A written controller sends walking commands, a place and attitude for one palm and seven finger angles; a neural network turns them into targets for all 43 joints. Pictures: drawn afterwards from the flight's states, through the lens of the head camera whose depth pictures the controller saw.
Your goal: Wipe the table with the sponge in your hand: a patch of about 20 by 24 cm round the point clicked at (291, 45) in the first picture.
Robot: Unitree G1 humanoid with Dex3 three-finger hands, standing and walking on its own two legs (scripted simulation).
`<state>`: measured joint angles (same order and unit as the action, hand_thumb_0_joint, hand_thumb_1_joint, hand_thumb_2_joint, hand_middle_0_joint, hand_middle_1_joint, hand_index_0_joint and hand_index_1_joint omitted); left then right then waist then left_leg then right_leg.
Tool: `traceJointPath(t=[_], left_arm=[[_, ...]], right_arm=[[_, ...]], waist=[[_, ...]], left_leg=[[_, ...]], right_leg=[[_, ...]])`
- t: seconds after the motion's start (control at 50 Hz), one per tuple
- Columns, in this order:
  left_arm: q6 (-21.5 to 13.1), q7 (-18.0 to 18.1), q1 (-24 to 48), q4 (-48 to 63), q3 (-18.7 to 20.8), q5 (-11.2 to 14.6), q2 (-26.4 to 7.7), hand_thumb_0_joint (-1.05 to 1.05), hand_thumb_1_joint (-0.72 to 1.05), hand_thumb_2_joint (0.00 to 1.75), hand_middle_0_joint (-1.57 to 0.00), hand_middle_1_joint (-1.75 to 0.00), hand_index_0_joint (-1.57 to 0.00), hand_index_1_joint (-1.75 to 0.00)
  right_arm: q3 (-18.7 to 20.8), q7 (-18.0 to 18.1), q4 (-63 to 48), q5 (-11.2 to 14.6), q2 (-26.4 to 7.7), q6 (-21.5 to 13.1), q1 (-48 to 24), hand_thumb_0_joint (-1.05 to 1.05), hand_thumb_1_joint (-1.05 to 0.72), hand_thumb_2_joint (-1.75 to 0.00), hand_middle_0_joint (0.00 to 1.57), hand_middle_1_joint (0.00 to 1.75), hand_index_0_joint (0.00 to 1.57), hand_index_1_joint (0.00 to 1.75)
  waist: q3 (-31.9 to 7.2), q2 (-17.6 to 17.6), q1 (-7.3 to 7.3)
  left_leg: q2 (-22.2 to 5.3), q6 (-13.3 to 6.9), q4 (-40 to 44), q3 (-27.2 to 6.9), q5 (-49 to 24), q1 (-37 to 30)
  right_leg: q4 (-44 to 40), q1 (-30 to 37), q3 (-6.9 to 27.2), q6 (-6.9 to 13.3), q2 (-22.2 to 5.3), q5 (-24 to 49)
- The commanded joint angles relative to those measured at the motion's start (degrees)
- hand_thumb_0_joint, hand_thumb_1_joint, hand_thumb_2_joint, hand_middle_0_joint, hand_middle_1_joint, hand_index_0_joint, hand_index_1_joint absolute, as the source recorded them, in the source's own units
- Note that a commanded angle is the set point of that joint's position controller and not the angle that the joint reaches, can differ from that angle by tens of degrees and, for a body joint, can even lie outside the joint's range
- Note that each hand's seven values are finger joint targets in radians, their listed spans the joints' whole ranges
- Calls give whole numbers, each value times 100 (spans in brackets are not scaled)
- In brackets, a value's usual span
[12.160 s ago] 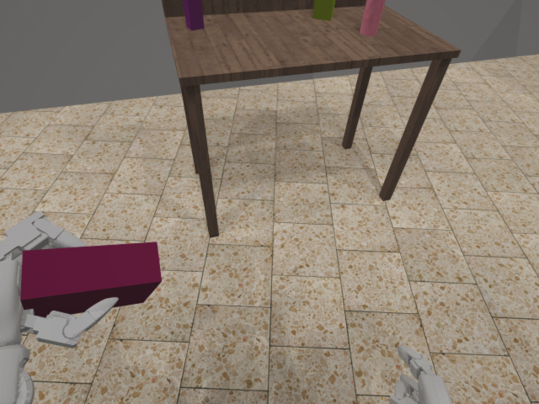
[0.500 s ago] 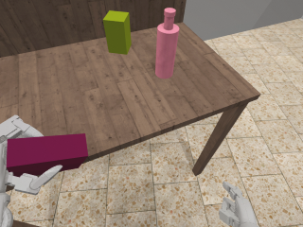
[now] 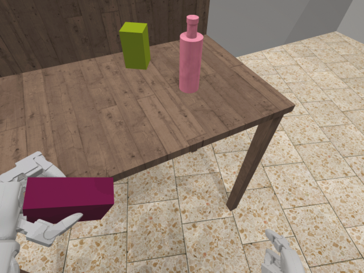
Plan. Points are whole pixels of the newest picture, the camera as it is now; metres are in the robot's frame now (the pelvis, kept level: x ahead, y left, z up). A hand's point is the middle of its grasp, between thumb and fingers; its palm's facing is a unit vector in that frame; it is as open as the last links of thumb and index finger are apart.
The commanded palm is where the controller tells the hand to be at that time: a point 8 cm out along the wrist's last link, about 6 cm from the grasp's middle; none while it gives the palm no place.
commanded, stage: come to a stop and stand still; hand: left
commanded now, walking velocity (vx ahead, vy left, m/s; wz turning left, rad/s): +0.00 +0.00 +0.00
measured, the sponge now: (82, 200) +0.22 +0.19 +0.11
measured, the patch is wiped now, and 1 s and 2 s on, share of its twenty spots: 0.00 0.00 0.00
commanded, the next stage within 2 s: look again from close up in 1.12 s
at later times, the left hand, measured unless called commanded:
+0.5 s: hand (1, 189) +0.21 +0.30 +0.16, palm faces +0.39 -0.84 -0.39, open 9.1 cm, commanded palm +0.15 +0.32 +0.18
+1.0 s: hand (14, 177) +0.23 +0.29 +0.16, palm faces +0.39 -0.84 -0.38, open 9.1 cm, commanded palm +0.18 +0.32 +0.18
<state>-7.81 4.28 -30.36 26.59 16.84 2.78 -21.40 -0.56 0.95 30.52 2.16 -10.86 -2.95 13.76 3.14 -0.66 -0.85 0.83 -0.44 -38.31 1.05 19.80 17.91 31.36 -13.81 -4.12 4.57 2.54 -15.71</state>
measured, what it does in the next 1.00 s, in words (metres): stands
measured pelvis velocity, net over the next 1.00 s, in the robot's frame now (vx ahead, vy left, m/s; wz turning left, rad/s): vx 0.02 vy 0.03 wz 0.02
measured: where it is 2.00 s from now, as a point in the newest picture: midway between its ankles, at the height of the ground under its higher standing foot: outside the picture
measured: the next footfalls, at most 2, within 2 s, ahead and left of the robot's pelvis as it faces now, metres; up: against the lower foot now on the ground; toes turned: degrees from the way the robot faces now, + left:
none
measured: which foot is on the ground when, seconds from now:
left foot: down 0.00-1.00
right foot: down 0.00-1.00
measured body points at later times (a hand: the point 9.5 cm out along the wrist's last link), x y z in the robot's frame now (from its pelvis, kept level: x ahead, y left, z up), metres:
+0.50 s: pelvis -0.01 +0.04 +0.01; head +0.00 +0.05 +0.46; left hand +0.18 +0.34 +0.18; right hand +0.18 -0.16 -0.06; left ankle +0.03 +0.12 -0.73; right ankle +0.02 -0.07 -0.73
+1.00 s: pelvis +0.02 +0.03 +0.01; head +0.03 +0.04 +0.46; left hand +0.20 +0.33 +0.18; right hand +0.21 -0.19 -0.06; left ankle +0.03 +0.12 -0.73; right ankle +0.02 -0.07 -0.73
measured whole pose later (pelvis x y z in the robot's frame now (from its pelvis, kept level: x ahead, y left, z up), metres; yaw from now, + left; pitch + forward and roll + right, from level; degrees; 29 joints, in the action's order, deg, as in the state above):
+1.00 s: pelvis +0.02 +0.03 +0.01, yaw +1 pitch -1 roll -1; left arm -7.6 6.6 -26.2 25.2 18.6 3.5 -21.0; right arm -1.4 2.7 31.7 0.9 -12.3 -3.7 10.6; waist 1.4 0.4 1.4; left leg 2.3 -2.3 -24.1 -0.8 12.3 11.3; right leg 21.2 -8.8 -2.2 1.5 1.8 -12.0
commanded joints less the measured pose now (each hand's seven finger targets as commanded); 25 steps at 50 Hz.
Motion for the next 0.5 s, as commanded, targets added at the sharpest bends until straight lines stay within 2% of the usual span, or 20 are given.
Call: traceJointPath(t=[0.0,0.02,0.04,0.06,0.08,0.1,0.14,0.2,0.22,0.24,0.26,0.3,0.32,0.34,0.38,0.4,0.42,0.44,0.48], left_arm=[[-523,559,1591,1361,1312,78,-1229,0,10,130,-120,-160,-120,-160],[-556,551,1814,1445,1183,53,-1150,0,10,130,-120,-160,-120,-160],[-573,523,1808,1199,1064,24,-1026,0,10,130,-120,-160,-120,-160],[-552,478,1855,1135,906,-9,-924,0,10,130,-120,-160,-120,-160],[-542,422,1731,962,795,-16,-842,0,10,130,-120,-160,-120,-160],[-521,381,1634,933,653,-43,-712,0,10,130,-120,-160,-120,-160],[-450,304,1438,713,390,-61,-471,0,10,130,-120,-160,-120,-160],[-416,311,1359,621,457,-106,-563,0,10,130,-120,-160,-120,-160],[-417,331,1356,632,693,-131,-785,0,10,130,-120,-160,-120,-160],[-431,327,1394,664,613,-143,-689,0,10,130,-120,-160,-120,-160],[-444,339,1421,699,761,-163,-833,0,10,130,-120,-160,-120,-160],[-455,330,1432,805,876,-152,-907,0,10,130,-120,-160,-120,-160],[-471,329,1448,965,1024,-155,-1088,0,10,130,-120,-160,-120,-160],[-488,316,1407,1006,927,-139,-954,0,10,130,-120,-160,-120,-160],[-524,307,1385,1146,916,-123,-952,0,10,130,-120,-160,-120,-160],[-529,299,1328,1112,872,-114,-908,0,10,130,-120,-160,-120,-160],[-528,280,1294,1131,913,-106,-962,0,10,130,-120,-160,-120,-160],[-529,267,1388,1122,739,-94,-800,0,10,130,-120,-160,-120,-160],[-503,268,1428,970,653,-83,-712,0,10,130,-120,-160,-120,-160]], right_arm=[[106,201,-727,-147,-596,-512,-789,0,-90,-90,20,30,20,30],[151,223,-695,-172,-696,-594,-847,0,-90,-90,20,30,20,30],[153,222,-647,-172,-747,-648,-790,0,-90,-90,20,30,20,30],[193,210,-665,-142,-799,-690,-760,0,-90,-90,20,30,20,30],[207,198,-654,-120,-785,-707,-748,0,-90,-90,20,30,20,30],[186,194,-659,-138,-757,-716,-752,0,-90,-90,20,30,20,30],[150,178,-684,-131,-760,-707,-785,0,-90,-90,20,30,20,30],[156,177,-688,-127,-836,-667,-792,0,-90,-90,20,30,20,30],[158,182,-691,-143,-861,-657,-859,0,-90,-90,20,30,20,30],[125,177,-738,-135,-802,-622,-859,0,-90,-90,20,30,20,30],[133,176,-765,-135,-789,-600,-865,0,-90,-90,20,30,20,30],[153,161,-819,-156,-769,-578,-826,0,-90,-90,20,30,20,30],[146,144,-830,-177,-778,-590,-869,0,-90,-90,20,30,20,30],[127,145,-866,-193,-733,-589,-866,0,-90,-90,20,30,20,30],[116,124,-881,-204,-730,-626,-865,0,-90,-90,20,30,20,30],[114,113,-876,-207,-728,-648,-840,0,-90,-90,20,30,20,30],[98,86,-862,-225,-730,-674,-891,0,-90,-90,20,30,20,30],[103,92,-838,-225,-736,-683,-848,0,-90,-90,20,30,20,30],[125,100,-768,-216,-770,-689,-784,0,-90,-90,20,30,20,30]], waist=[[-655,938,107],[-668,1094,124],[-771,1010,172],[-814,686,183],[-766,490,162],[-651,295,152],[-394,109,141],[-277,302,172],[-289,557,181],[-256,690,188],[-339,641,211],[-459,585,221],[-531,830,224],[-566,881,235],[-705,807,260],[-731,621,258],[-809,579,257],[-761,525,230],[-773,459,217]], left_leg=[[-182,-56,1153,-293,-461,-761],[-342,-103,1360,-462,-489,-872],[-469,-182,1479,-598,-439,-688],[-434,-190,1377,-540,-452,-553],[-365,-162,1322,-491,25,-591],[-271,-153,1323,-466,159,-642],[-259,-92,1564,-491,271,-659],[-390,-67,2181,-786,845,-239],[-480,-65,2547,-969,1145,-120],[-593,-113,2804,-1169,1439,165],[-656,-150,2891,-1232,1463,320],[-627,-136,2830,-1094,1172,288],[-612,-91,2908,-1035,1089,160],[-622,-103,2865,-1067,960,159],[-558,-100,2609,-906,405,-4],[-476,-76,2417,-791,29,-117],[-424,-14,2331,-672,-231,-306],[-392,35,2280,-698,-341,-390],[-351,43,2098,-626,-721,-614]], right_leg=[[-1353,-326,1505,82,-1220,-407],[-1187,-261,1253,-45,-983,-398],[-1155,47,1040,-197,-782,-351],[-1271,294,1040,-346,-736,-246],[-1542,115,1136,-320,-848,-800],[-1670,-55,1143,-267,-856,-1098],[-1673,-296,858,-296,-686,-1331],[-1401,-97,632,-387,-414,-1201],[-1142,44,534,-415,-267,-981],[-882,309,475,-430,-178,-683],[-744,571,461,-441,-142,-429],[-760,775,440,-438,-145,-145],[-707,753,411,-434,-125,-104],[-757,839,437,-421,-147,-18],[-1017,952,509,-375,-245,203],[-1143,941,563,-347,-303,334],[-1192,858,552,-335,-328,374],[-1235,756,583,-322,-342,319],[-1328,603,653,-309,-375,506]])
